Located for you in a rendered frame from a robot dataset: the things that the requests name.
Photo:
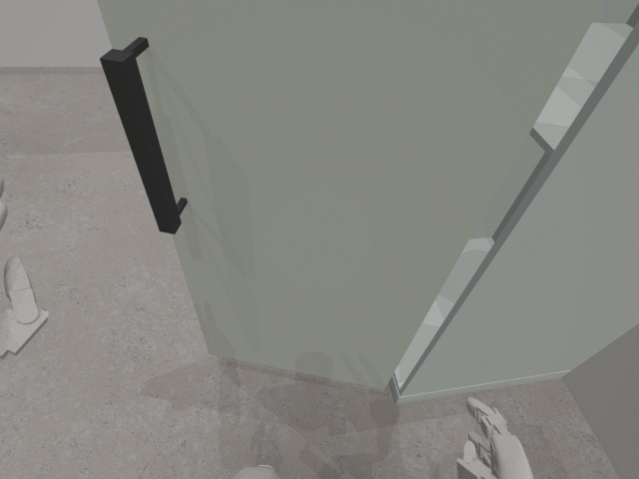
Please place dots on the left robot hand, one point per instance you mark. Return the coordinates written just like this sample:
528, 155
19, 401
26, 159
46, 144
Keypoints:
17, 327

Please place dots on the handle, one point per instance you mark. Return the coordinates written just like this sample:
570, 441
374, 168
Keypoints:
125, 82

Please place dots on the fridge door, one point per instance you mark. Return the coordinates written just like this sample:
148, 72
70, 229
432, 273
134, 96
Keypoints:
337, 156

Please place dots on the right robot hand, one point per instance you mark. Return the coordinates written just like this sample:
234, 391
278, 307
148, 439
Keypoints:
503, 457

